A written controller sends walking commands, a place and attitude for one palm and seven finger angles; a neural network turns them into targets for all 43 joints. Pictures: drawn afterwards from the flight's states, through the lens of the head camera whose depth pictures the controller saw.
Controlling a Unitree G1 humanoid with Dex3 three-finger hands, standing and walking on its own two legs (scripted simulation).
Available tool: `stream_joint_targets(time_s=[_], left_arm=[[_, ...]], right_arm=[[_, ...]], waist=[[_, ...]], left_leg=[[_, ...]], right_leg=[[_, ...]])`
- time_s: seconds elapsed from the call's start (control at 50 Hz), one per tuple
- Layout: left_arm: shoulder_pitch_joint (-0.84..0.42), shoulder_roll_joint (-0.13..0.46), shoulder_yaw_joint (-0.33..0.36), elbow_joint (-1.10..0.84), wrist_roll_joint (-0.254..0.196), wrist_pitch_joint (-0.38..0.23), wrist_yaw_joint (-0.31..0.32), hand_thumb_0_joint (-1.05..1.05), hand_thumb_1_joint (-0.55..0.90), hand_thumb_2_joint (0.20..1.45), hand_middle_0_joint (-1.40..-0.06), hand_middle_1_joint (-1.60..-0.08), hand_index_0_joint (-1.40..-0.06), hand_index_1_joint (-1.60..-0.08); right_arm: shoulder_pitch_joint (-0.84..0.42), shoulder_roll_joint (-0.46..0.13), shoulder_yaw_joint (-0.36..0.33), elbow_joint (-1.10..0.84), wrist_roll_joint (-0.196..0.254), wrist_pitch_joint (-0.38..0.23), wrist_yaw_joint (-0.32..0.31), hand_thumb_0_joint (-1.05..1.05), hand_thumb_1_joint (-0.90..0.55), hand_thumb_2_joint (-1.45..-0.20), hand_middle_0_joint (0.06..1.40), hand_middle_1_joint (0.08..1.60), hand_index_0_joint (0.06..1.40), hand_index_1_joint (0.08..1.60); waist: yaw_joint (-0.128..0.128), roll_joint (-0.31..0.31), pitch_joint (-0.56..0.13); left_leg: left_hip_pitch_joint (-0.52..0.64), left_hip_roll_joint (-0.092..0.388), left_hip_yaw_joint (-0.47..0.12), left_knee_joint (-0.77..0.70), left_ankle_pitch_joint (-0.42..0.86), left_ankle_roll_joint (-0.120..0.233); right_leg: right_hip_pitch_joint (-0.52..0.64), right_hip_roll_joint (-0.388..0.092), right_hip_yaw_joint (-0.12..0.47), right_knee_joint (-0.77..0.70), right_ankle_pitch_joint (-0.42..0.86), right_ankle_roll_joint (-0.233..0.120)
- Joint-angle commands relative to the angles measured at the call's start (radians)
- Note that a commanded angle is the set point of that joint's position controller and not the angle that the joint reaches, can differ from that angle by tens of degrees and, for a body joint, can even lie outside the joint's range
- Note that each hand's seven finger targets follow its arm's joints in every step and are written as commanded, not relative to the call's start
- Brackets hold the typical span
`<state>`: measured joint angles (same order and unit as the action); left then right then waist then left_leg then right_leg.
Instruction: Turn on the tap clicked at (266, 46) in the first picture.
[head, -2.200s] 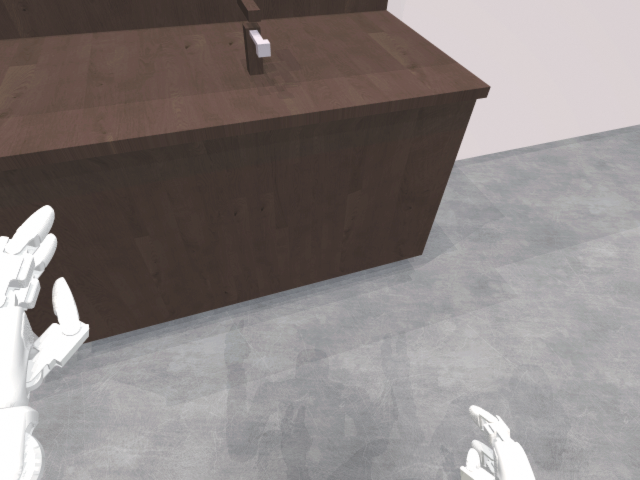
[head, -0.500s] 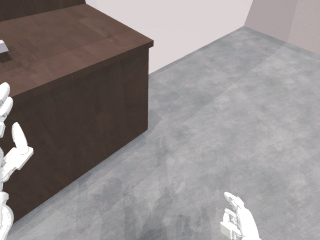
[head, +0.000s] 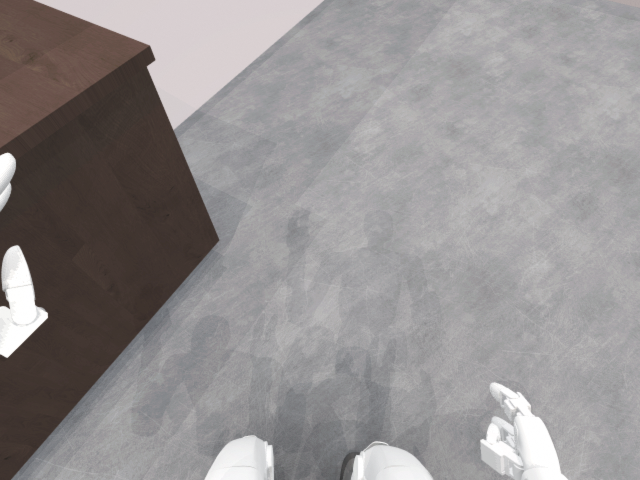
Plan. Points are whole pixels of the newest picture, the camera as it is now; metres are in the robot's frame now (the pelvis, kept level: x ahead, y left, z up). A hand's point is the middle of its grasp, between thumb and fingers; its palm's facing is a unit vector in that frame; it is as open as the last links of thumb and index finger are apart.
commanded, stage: turn to face it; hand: left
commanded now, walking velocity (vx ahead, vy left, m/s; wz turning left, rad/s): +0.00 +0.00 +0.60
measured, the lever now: out of the picture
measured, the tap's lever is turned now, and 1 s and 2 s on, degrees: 0 0 0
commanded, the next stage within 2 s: take the last steps up to it in 0.92 s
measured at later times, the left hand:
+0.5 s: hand out of the picture +0.08 +0.29 +0.21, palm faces +0.64 -0.68 -0.36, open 7.4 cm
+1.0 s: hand out of the picture -0.03 +0.28 +0.18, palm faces +0.76 -0.52 -0.40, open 7.4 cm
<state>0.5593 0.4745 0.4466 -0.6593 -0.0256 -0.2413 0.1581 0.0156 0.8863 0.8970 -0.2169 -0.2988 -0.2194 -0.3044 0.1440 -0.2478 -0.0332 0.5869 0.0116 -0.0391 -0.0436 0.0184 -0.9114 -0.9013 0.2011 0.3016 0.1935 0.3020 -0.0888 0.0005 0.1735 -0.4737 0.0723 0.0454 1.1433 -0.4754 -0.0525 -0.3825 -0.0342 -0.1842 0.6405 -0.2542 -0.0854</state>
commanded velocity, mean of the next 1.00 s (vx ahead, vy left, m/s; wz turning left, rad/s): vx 0.00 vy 0.00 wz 0.46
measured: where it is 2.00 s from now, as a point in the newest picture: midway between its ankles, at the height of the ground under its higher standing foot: outside the picture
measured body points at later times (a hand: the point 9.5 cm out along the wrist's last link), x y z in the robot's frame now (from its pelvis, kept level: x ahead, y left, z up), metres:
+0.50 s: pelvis -0.05 +0.00 +0.02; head -0.04 +0.03 +0.47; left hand +0.04 +0.32 +0.23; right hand +0.19 -0.12 -0.05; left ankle +0.02 +0.12 -0.72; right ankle -0.05 -0.17 -0.65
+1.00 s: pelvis -0.10 -0.04 +0.01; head -0.09 -0.03 +0.46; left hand -0.08 +0.30 +0.20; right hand +0.15 -0.20 -0.08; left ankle -0.15 +0.06 -0.72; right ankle -0.10 -0.14 -0.72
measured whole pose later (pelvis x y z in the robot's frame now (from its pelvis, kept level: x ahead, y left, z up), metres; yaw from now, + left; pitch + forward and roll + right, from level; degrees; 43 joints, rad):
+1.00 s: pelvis -0.10 -0.04 +0.01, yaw +30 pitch +1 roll +1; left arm 0.48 0.36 0.34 -0.50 -0.04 -0.16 0.17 0.01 0.89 0.90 -0.21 -0.30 -0.21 -0.30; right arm 0.25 -0.26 -0.03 0.60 0.00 -0.06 -0.09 0.02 -0.91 -0.90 0.20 0.30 0.19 0.30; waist -0.01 -0.02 0.02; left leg -0.30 0.02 0.13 0.60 -0.30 -0.02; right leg -0.19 -0.10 -0.21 0.57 -0.38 -0.01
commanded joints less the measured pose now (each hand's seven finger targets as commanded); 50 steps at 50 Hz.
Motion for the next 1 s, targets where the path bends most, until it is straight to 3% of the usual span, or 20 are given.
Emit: stream_joint_targets(time_s=[0.0, 0.16, 0.18, 0.22, 0.24, 0.28, 0.34, 0.42, 0.56, 0.58, 0.6, 0.62, 0.64, 0.66, 0.68, 0.7, 0.76, 0.92, 0.96, 0.98], left_arm=[[0.094, 0.131, 0.222, -0.114, -0.028, -0.052, 0.066, 0.000, 0.900, 0.900, -0.200, -0.300, -0.200, -0.300], [-0.077, 0.051, 0.045, -0.069, -0.017, -0.014, 0.049, 0.000, 0.900, 0.900, -0.200, -0.300, -0.200, -0.300], [-0.133, 0.053, 0.021, -0.120, -0.015, -0.012, 0.045, 0.000, 0.900, 0.900, -0.200, -0.300, -0.200, -0.300], [-0.208, 0.053, -0.011, -0.183, -0.005, -0.036, 0.032, 0.000, 0.900, 0.900, -0.200, -0.300, -0.200, -0.300], [-0.244, 0.075, -0.011, -0.188, 0.023, -0.048, 0.023, 0.000, 0.900, 0.900, -0.200, -0.300, -0.200, -0.300], [-0.394, 0.091, -0.032, -0.278, 0.058, -0.064, 0.016, 0.000, 0.900, 0.900, -0.200, -0.300, -0.200, -0.300], [-0.254, 0.055, -0.022, -0.242, 0.025, -0.033, 0.019, 0.000, 0.900, 0.900, -0.200, -0.300, -0.200, -0.300], [-0.130, 0.003, -0.016, -0.107, -0.018, 0.021, 0.010, 0.000, 0.900, 0.900, -0.200, -0.300, -0.200, -0.300], [-0.127, 0.019, -0.023, -0.057, -0.037, 0.073, 0.007, 0.000, 0.900, 0.900, -0.200, -0.300, -0.200, -0.300], [-0.144, 0.040, -0.015, -0.079, -0.034, 0.074, 0.007, 0.000, 0.900, 0.900, -0.200, -0.300, -0.200, -0.300], [-0.157, 0.050, -0.021, -0.092, -0.031, 0.079, 0.007, 0.000, 0.900, 0.900, -0.200, -0.300, -0.200, -0.300], [-0.167, 0.107, 0.002, -0.092, -0.025, 0.087, 0.011, 0.000, 0.900, 0.900, -0.200, -0.300, -0.200, -0.300], [-0.227, 0.141, 0.015, -0.111, -0.035, 0.081, 0.018, 0.000, 0.900, 0.900, -0.200, -0.300, -0.200, -0.300], [-0.282, 0.148, 0.030, -0.123, -0.037, 0.065, 0.029, 0.000, 0.900, 0.900, -0.200, -0.300, -0.200, -0.300], [-0.288, 0.108, 0.014, -0.089, -0.031, 0.078, 0.023, 0.000, 0.900, 0.900, -0.200, -0.300, -0.200, -0.300], [-0.216, 0.095, 0.012, -0.052, -0.030, 0.076, 0.011, 0.000, 0.900, 0.900, -0.200, -0.300, -0.200, -0.300], [-0.200, 0.096, 0.025, 0.006, -0.012, 0.044, 0.010, 0.000, 0.900, 0.900, -0.200, -0.300, -0.200, -0.300], [-0.111, 0.056, 0.022, -0.014, -0.011, 0.017, 0.043, 0.000, 0.900, 0.900, -0.200, -0.300, -0.200, -0.300], [-0.132, 0.053, 0.013, -0.071, -0.016, 0.014, 0.049, 0.000, 0.900, 0.900, -0.200, -0.300, -0.200, -0.300], [-0.131, 0.060, 0.006, -0.107, -0.023, 0.008, 0.050, 0.000, 0.900, 0.900, -0.200, -0.300, -0.200, -0.300]], right_arm=[[-0.014, -0.032, -0.009, -0.166, -0.001, -0.036, -0.013, 0.000, -0.900, -0.900, 0.200, 0.300, 0.200, 0.300], [0.037, -0.054, -0.017, -0.147, -0.013, -0.065, -0.035, 0.000, -0.900, -0.900, 0.200, 0.300, 0.200, 0.300], [0.030, -0.064, -0.016, -0.151, -0.013, -0.069, -0.041, 0.000, -0.900, -0.900, 0.200, 0.300, 0.200, 0.300], [0.021, -0.078, -0.002, -0.150, -0.022, -0.093, -0.041, 0.000, -0.900, -0.900, 0.200, 0.300, 0.200, 0.300], [0.023, -0.069, 0.002, -0.125, -0.039, -0.105, -0.034, 0.000, -0.900, -0.900, 0.200, 0.300, 0.200, 0.300], [-0.009, -0.057, -0.001, -0.113, -0.034, -0.129, -0.020, 0.000, -0.900, -0.900, 0.200, 0.300, 0.200, 0.300], [0.016, -0.080, -0.029, -0.112, -0.020, -0.148, -0.009, 0.000, -0.900, -0.900, 0.200, 0.300, 0.200, 0.300], [0.007, -0.062, -0.014, -0.111, -0.008, -0.119, 0.000, 0.000, -0.900, -0.900, 0.200, 0.300, 0.200, 0.300], [0.002, -0.050, 0.004, -0.121, -0.014, -0.093, 0.000, 0.000, -0.900, -0.900, 0.200, 0.300, 0.200, 0.300], [-0.007, -0.047, 0.007, -0.129, -0.014, -0.086, -0.002, 0.000, -0.900, -0.900, 0.200, 0.300, 0.200, 0.300], [-0.015, -0.023, 0.015, -0.134, -0.008, -0.081, 0.002, 0.000, -0.900, -0.900, 0.200, 0.300, 0.200, 0.300], [-0.031, 0.004, 0.021, -0.138, -0.011, -0.073, 0.003, 0.000, -0.900, -0.900, 0.200, 0.300, 0.200, 0.300], [-0.064, -0.022, 0.015, -0.129, -0.010, -0.079, -0.009, 0.000, -0.900, -0.900, 0.200, 0.300, 0.200, 0.300], [-0.065, -0.041, 0.018, -0.106, -0.028, -0.084, -0.013, 0.000, -0.900, -0.900, 0.200, 0.300, 0.200, 0.300], [-0.074, -0.035, 0.009, -0.108, -0.009, -0.085, -0.009, 0.000, -0.900, -0.900, 0.200, 0.300, 0.200, 0.300], [-0.057, -0.040, 0.003, -0.112, -0.008, -0.083, -0.014, 0.000, -0.900, -0.900, 0.200, 0.300, 0.200, 0.300], [-0.071, -0.022, 0.022, -0.117, -0.007, -0.071, -0.044, 0.000, -0.900, -0.900, 0.200, 0.300, 0.200, 0.300], [0.001, -0.033, 0.002, -0.152, -0.016, -0.074, -0.049, 0.000, -0.900, -0.900, 0.200, 0.300, 0.200, 0.300], [0.034, -0.047, -0.010, -0.154, -0.013, -0.064, -0.048, 0.000, -0.900, -0.900, 0.200, 0.300, 0.200, 0.300], [0.033, -0.063, -0.018, -0.163, -0.007, -0.064, -0.050, 0.000, -0.900, -0.900, 0.200, 0.300, 0.200, 0.300]], waist=[[0.081, -0.155, -0.394], [0.065, -0.080, -0.280], [0.064, -0.001, -0.250], [0.085, 0.365, -0.197], [0.078, 0.398, -0.162], [0.089, 0.308, -0.151], [0.085, 0.295, -0.274], [0.067, 0.240, -0.274], [0.092, 0.216, -0.302], [0.100, 0.214, -0.306], [0.103, 0.116, -0.313], [0.111, -0.111, -0.264], [0.118, -0.202, -0.193], [0.103, -0.101, -0.206], [0.085, -0.172, -0.248], [0.070, -0.163, -0.195], [0.089, -0.114, -0.166], [0.112, -0.190, -0.302], [0.067, -0.127, -0.370], [0.052, -0.008, -0.407]], left_leg=[[0.051, 0.019, 0.021, -0.228, 0.032, -0.001], [0.222, -0.002, 0.029, -0.588, 0.189, 0.046], [0.213, 0.044, -0.049, -0.663, 0.226, 0.072], [0.160, 0.275, -0.439, -0.845, 0.487, 0.205], [0.110, 0.329, -0.549, -0.906, 0.440, 0.245], [0.102, 0.272, -0.459, -0.869, 0.369, 0.213], [0.255, 0.165, -0.313, -0.815, 0.351, 0.174], [0.214, 0.132, -0.359, -0.909, 0.132, 0.159], [0.186, 0.059, -0.323, -0.965, 0.036, 0.110], [0.149, 0.021, -0.273, -0.899, 0.042, 0.082], [0.082, -0.019, -0.200, -0.750, 0.035, 0.052], [-0.064, -0.094, -0.096, -0.482, 0.019, 0.006], [-0.122, -0.129, -0.053, -0.160, -0.007, -0.025], [-0.141, -0.098, -0.077, -0.025, 0.011, -0.024], [-0.129, -0.087, -0.091, 0.008, 0.048, -0.014], [-0.137, -0.068, -0.064, 0.040, 0.109, -0.022], [-0.118, -0.042, 0.013, -0.102, 0.098, -0.012], [0.060, -0.085, 0.127, -0.541, 0.120, 0.032], [0.261, -0.098, 0.122, -0.723, 0.318, 0.043], [0.423, 0.011, 0.022, -0.737, 0.611, 0.074]], right_leg=[[0.292, -0.310, 0.154, -0.179, 0.631, -0.041], [0.095, -0.315, 0.151, -0.166, 0.133, 0.032], [0.062, -0.275, 0.120, -0.103, 0.028, 0.062], [-0.055, -0.060, 0.086, 0.225, -0.327, 0.139], [-0.084, -0.044, 0.157, 0.407, -0.347, 0.135], [-0.086, -0.054, 0.186, 0.448, -0.259, 0.129], [-0.083, 0.005, 0.152, 0.414, -0.218, 0.147], [-0.019, 0.053, 0.131, 0.360, -0.226, 0.161], [0.219, 0.108, 0.088, -0.129, -0.301, 0.111], [0.277, 0.080, 0.101, -0.253, -0.228, 0.086], [0.333, -0.029, 0.177, -0.363, -0.161, 0.037], [0.326, -0.252, 0.401, -0.471, -0.202, -0.037], [0.164, -0.412, 0.543, -0.507, -0.129, -0.093], [0.142, -0.412, 0.429, -0.457, 0.072, -0.080], [0.155, -0.351, 0.361, -0.410, 0.140, -0.037], [0.170, -0.284, 0.256, -0.366, 0.291, -0.013], [0.250, -0.272, 0.146, -0.299, 0.654, -0.008], [0.416, -0.267, 0.125, -0.134, 0.814, -0.011], [0.356, -0.226, 0.080, 0.026, 0.793, 0.050], [0.230, -0.166, 0.043, 0.184, 0.577, 0.097]])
